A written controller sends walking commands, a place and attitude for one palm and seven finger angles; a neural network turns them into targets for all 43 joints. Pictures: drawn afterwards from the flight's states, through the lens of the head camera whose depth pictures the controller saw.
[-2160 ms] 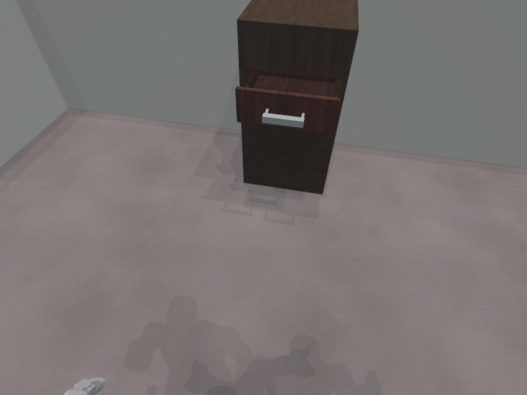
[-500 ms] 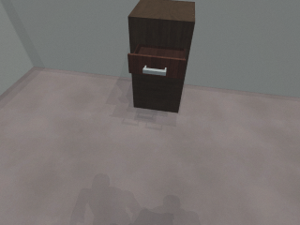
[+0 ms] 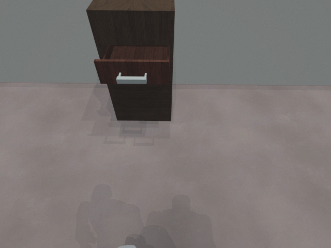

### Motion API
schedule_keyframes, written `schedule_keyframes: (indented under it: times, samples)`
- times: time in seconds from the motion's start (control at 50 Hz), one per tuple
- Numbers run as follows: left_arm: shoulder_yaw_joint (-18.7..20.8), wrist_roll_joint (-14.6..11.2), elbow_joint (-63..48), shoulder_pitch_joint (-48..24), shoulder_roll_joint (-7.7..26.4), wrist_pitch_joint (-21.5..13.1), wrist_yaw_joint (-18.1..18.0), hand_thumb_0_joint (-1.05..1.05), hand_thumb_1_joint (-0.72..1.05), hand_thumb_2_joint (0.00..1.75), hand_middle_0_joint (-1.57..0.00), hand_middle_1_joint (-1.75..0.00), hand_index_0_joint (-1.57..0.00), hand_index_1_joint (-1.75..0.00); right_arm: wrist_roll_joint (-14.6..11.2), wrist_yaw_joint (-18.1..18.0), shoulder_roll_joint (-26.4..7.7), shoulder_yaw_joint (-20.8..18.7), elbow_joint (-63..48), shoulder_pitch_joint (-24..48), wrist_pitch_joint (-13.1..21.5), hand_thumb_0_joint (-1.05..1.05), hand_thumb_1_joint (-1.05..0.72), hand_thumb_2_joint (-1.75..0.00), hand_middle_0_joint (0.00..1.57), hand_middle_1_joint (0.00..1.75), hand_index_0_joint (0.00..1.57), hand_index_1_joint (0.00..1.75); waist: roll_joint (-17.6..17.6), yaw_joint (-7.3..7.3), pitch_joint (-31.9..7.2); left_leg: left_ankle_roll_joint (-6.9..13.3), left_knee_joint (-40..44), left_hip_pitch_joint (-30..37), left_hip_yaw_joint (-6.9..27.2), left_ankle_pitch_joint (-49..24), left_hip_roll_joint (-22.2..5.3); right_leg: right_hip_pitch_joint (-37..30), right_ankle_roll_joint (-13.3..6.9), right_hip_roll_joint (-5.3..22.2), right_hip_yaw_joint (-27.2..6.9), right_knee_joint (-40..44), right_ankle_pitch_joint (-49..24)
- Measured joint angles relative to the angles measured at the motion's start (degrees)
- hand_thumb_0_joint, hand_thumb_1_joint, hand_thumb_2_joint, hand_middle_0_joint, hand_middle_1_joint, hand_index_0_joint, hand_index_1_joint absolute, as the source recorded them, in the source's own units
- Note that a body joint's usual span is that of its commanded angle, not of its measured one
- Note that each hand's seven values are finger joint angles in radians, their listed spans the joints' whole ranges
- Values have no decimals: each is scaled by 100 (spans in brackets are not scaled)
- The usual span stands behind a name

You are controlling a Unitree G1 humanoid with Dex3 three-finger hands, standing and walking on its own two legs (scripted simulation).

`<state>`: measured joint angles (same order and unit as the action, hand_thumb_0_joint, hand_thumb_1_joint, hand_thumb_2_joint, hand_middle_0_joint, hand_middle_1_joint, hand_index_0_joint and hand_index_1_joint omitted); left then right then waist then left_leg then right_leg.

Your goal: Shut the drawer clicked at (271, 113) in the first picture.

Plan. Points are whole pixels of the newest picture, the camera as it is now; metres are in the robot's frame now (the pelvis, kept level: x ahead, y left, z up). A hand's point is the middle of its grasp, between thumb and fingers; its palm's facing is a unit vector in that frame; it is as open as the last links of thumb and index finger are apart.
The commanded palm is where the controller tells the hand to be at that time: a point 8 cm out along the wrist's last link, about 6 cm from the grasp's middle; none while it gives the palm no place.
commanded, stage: walk to a spot facing it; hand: left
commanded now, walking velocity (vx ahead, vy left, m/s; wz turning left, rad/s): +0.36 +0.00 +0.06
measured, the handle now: (132, 77) +0.93 +0.24 -0.18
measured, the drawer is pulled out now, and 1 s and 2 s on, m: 0.16 0.16 0.16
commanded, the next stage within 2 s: take the last steps up to it in 0.18 s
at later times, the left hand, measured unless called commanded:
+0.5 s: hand (93, 244) +0.16 +0.22 -0.18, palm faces +0.10 -0.98 -0.14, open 7.4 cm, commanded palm none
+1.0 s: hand (127, 147) +0.47 +0.18 -0.15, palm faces -0.01 -0.98 -0.19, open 7.3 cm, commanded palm none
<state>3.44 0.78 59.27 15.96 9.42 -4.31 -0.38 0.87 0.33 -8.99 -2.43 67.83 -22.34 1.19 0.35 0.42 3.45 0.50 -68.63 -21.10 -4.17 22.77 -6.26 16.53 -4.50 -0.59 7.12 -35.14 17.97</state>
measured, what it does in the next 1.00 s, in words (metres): walks ahead: left foot, then right foot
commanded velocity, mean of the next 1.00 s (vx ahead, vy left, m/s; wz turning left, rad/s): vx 0.28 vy -0.02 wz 0.05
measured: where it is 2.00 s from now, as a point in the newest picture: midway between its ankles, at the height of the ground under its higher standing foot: (174, 203)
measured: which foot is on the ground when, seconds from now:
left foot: up 0.00-0.36, down 0.38-0.98, up 1.00-1.00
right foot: down 0.00-0.38, up 0.40-0.94, down 0.96-1.00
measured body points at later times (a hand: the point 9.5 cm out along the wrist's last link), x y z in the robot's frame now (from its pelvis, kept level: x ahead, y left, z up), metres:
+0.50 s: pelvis +0.21 +0.06 +0.00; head +0.23 +0.09 +0.45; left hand +0.15 +0.27 -0.17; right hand +0.31 -0.16 -0.14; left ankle +0.28 +0.13 -0.73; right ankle +0.10 -0.06 -0.63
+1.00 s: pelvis +0.37 +0.01 +0.00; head +0.38 -0.01 +0.45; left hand +0.47 +0.23 -0.14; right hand +0.26 -0.18 -0.16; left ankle +0.28 +0.13 -0.71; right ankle +0.41 -0.09 -0.73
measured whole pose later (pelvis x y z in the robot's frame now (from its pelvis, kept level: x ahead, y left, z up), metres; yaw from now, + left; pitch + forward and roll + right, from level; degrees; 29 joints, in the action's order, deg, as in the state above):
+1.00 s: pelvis +0.37 +0.01 +0.00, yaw +0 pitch +0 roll +1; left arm 3.3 1.5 58.1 8.7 7.7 -3.0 0.3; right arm 0.8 -0.4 -6.4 -2.0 66.5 -26.0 2.4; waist 1.1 -3.4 2.2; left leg 1.1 -35.9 -8.7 -6.9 24.8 -2.4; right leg 18.6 -2.3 2.3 6.7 -32.0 11.9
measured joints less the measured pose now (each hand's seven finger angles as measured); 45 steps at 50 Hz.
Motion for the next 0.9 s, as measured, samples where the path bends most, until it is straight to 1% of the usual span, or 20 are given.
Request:
schedule_keyframes:
  times: [0.04, 0.08, 0.14, 0.18, 0.26, 0.3, 0.34, 0.36, 0.38, 0.4, 0.42, 0.44, 0.46, 0.48, 0.5, 0.52, 0.6, 0.68, 0.78, 0.9]
  samples:
    - [-34, 20, 89, 127, -57, 3, -38, 1, 91, 89, -20, -30, -20, -30, 28, -2, -28, -42, -194, 268, 26, 1, -91, -90, 20, 30, 20, 30, -17, -32, -106, -28, -79, -521, -22, -372, -44, -300, -9, -77, -42, 452, -119]
    - [-74, 38, 193, 267, -133, -9, -53, 1, 91, 89, -20, -30, -20, -30, 38, 6, -42, -80, -407, 533, 56, 1, -91, -90, 20, 30, 20, 30, -13, -74, -208, -82, 111, -929, -28, -667, -92, -581, -16, -138, -87, 855, -205]
    - [-123, 42, 323, 456, -249, -36, -52, 1, 91, 89, -20, -30, -20, -30, 33, 37, -35, -108, -669, 879, 72, 1, -91, -90, 19, 30, 19, 30, 21, -94, -319, -162, 570, -1350, 2, -1052, -154, -972, 14, -210, -121, 1315, -244]
    - [-149, 47, 378, 560, -309, -65, -56, 1, 91, 89, -20, -30, -20, -30, 21, 67, -17, -115, -787, 1072, 69, 1, -92, -90, 19, 30, 19, 30, 39, -57, -349, -182, 957, -1496, 14, -1239, -171, -1217, 48, -240, -123, 1524, -203]
    - [-170, 57, 441, 714, -361, -96, -86, 1, 91, 89, -20, -30, -20, -30, -3, 120, 23, -87, -931, 1386, 64, 1, -92, -90, 19, 30, 19, 30, 46, 77, -300, -120, 1956, -1444, -46, -1430, -115, -1688, 157, -248, -70, 1762, 10]
    - [-164, 63, 467, 782, -346, -89, -107, 1, 91, 89, -20, -30, -20, -30, -10, 134, 53, -61, -970, 1509, 72, 1, -92, -90, 19, 30, 19, 30, 15, 163, -241, -33, 2425, -1267, -107, -1428, -28, -1897, 236, -219, -34, 1775, 189]
    - [-153, 63, 497, 864, -314, -72, -126, 1, 91, 89, -20, -30, -20, -30, -6, 119, 91, -24, -1008, 1606, 108, 1, -91, -90, 19, 30, 19, 30, -52, 227, -168, 80, 2879, -969, -183, -1408, 126, -2033, 335, -141, -19, 1608, 459]
    - [-146, 59, 519, 924, -299, -57, -134, 1, 91, 89, -20, -30, -20, -30, 7, 108, 106, -3, -1037, 1628, 151, 1, -91, -90, 19, 30, 19, 30, -88, 238, -137, 147, 3153, -744, -223, -1486, 222, -2019, 379, -80, -26, 1333, 662]
    - [-136, 44, 547, 996, -295, -33, -134, 1, 91, 89, -20, -30, -20, -30, 29, 95, 107, 20, -1077, 1624, 210, 0, -91, -90, 19, 30, 19, 30, -89, 226, -127, 302, 3352, -521, -238, -1562, 278, -1877, 400, -28, -33, 805, 891]
    - [-119, 9, 586, 979, -263, 19, -124, 1, 91, 89, -20, -30, -20, -30, 55, 67, 142, 26, -1096, 1635, 268, 0, -91, -90, 20, 30, 19, 30, -158, 192, -85, 416, 3192, -520, -281, -1361, 341, -1532, 377, 71, -90, -115, 1045]
    - [-106, -11, 605, 930, -221, 71, -115, 1, 91, 89, -20, -30, -20, -30, 44, 41, 174, 48, -1110, 1627, 298, 0, -91, -90, 20, 30, 20, 30, -225, 184, -31, 462, 3036, -491, -339, -1147, 384, -1107, 336, 108, -250, -1182, 1157]
    - [-90, -17, 608, 872, -171, 113, -109, 1, 91, 89, -20, -30, -20, -30, 23, 20, 207, 68, -1102, 1589, 305, 0, -91, -90, 20, 30, 20, 30, -285, 178, 7, 475, 3011, -388, -398, -1000, 424, -700, 298, 124, -380, -2116, 1165]
    - [-71, -17, 595, 806, -123, 148, -105, 1, 91, 89, -20, -30, -20, -30, 5, -4, 234, 81, -1080, 1521, 300, 0, -91, -90, 20, 30, 20, 30, -321, 167, 14, 470, 3084, -259, -441, -930, 457, -311, 283, 145, -440, -2836, 1050]
    - [-45, -5, 568, 726, -77, 169, -91, 1, 91, 89, -20, -30, -20, -30, -4, -30, 256, 87, -1041, 1433, 296, 0, -91, -90, 20, 30, 20, 30, -344, 154, 10, 428, 3229, -111, -471, -938, 488, 43, 285, 187, -456, -3315, 849]
    - [-17, 13, 528, 639, -39, 184, -73, 1, 91, 89, -20, -30, -20, -30, -58, -90, 267, 20, -1020, 1342, 325, 0, -92, -90, 20, 30, 20, 30, -361, 136, 2, 410, 3411, 45, -498, -979, 530, 352, 299, 253, -464, -3563, 622]
    - [6, 32, 473, 553, -12, 200, -57, 1, 91, 89, -20, -30, -20, -30, -87, -155, 232, -52, -1010, 1264, 363, -2, -94, -90, 20, 30, 20, 30, -371, 111, -13, 428, 3604, 197, -523, -1020, 577, 617, 320, 327, -474, -3629, 419]
    - [57, 85, 209, 222, 50, 268, -23, 1, 91, 89, -19, -30, -20, -30, -49, -181, 37, -67, -808, 900, 358, -3, -96, -90, 20, 30, 20, 30, -351, 70, -149, 491, 4248, 696, -545, -1143, 718, 1282, 428, 577, -483, -3067, -83]
    - [68, 97, 43, -65, 46, 334, 14, 1, 92, 89, -19, -29, -20, -30, -34, -150, 24, -31, -598, 502, 297, -2, -94, -90, 20, 30, 20, 30, -338, 21, -268, 478, 4670, 1079, -521, -1168, 819, 1494, 524, 726, -507, -2312, -460]
    - [68, 90, -2, -331, 46, 414, 53, 1, 93, 89, -19, -29, -20, -30, 0, -111, 146, -3, -432, 97, 241, 0, -93, -90, 20, 30, 20, 30, -278, -144, -323, 391, 4935, 1432, -469, -1068, 835, 1296, 538, 754, -455, -1295, -564]
    - [35, 76, -44, -592, -33, 405, 87, 1, 92, 89, -19, -29, -20, -30, 54, -97, 258, 13, -300, -243, 216, 0, -92, -90, 20, 30, 20, 30, -155, -378, -266, 178, 4877, 1667, -458, -734, 725, 788, 453, 596, -303, -287, -276]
